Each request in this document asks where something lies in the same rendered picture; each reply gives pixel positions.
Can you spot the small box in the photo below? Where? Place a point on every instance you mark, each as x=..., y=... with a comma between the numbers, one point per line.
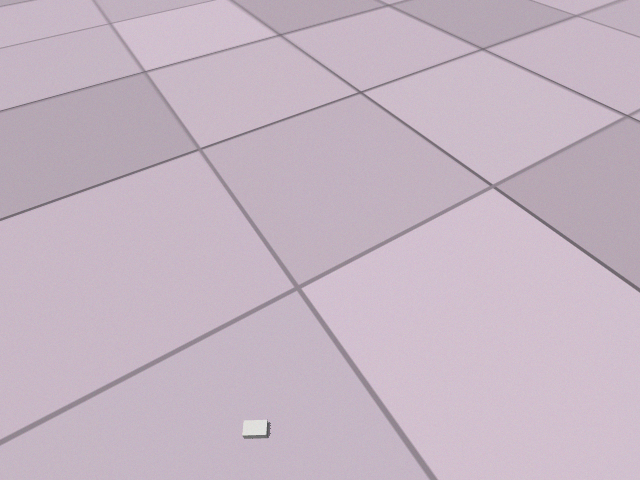
x=253, y=429

